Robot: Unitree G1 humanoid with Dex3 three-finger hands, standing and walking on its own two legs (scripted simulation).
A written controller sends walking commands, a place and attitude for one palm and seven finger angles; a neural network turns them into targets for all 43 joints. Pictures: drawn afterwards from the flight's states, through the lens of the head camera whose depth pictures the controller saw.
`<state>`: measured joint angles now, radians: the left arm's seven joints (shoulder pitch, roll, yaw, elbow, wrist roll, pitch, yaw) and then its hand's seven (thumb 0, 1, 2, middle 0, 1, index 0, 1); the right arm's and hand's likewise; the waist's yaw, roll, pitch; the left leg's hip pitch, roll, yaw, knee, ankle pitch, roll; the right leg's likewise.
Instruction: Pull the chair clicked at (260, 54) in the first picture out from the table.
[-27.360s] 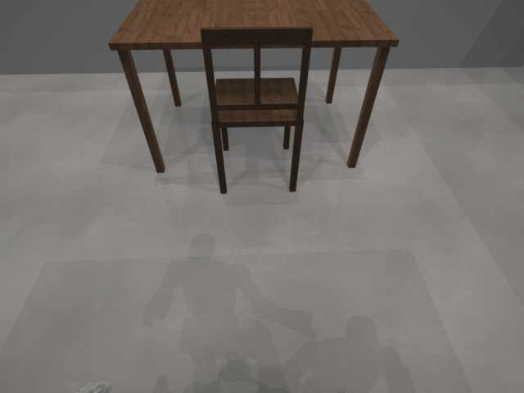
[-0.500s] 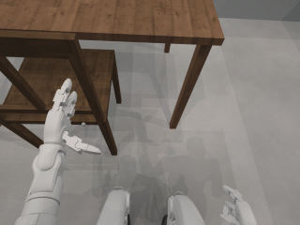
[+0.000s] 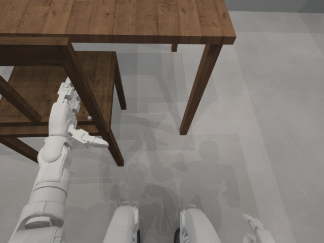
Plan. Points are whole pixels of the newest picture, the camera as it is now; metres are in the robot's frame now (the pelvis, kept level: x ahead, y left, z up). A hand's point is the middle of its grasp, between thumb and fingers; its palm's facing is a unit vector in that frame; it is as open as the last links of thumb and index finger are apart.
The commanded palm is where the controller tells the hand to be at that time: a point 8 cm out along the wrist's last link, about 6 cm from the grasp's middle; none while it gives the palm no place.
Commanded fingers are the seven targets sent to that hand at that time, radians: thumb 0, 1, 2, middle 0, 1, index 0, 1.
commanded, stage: push the fingers through the gap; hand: left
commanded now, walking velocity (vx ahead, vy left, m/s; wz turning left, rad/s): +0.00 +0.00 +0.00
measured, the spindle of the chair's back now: (13, 96) +0.47 +0.39 +0.01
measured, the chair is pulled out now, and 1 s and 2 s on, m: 0.00 0.00 0.00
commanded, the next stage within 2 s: hook a spindle and tug to test in 0.84 s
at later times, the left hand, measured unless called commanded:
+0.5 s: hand (91, 103) +0.44 +0.18 +0.03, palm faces +0.04 -1.00 -0.04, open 16.9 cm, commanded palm +0.42 +0.22 +0.03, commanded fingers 0.00 -0.50 0.30 -0.06 -0.08 -0.06 -0.08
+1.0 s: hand (92, 105) +0.44 +0.18 +0.03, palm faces +0.04 -1.00 -0.05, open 16.9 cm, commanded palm +0.42 +0.22 +0.03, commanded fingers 0.00 -0.50 0.30 -0.13 -0.30 -0.13 -0.30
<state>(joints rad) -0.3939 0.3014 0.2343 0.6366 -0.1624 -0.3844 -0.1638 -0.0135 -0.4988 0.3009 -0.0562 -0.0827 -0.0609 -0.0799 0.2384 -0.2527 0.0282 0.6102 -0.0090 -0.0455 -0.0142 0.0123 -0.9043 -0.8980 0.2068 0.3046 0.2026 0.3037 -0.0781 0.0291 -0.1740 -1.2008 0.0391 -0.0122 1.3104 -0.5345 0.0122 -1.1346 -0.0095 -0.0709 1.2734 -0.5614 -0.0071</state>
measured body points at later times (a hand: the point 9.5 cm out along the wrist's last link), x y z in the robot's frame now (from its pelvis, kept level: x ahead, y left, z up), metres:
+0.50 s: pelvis +0.00 +0.00 +0.00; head +0.13 +0.01 +0.43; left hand +0.43 +0.23 +0.03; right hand +0.09 -0.26 -0.12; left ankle +0.04 +0.11 -0.61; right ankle +0.02 -0.12 -0.61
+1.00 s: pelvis +0.00 +0.00 +0.00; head +0.13 +0.02 +0.43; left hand +0.43 +0.23 +0.03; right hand +0.08 -0.26 -0.12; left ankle +0.04 +0.11 -0.61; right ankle +0.02 -0.12 -0.61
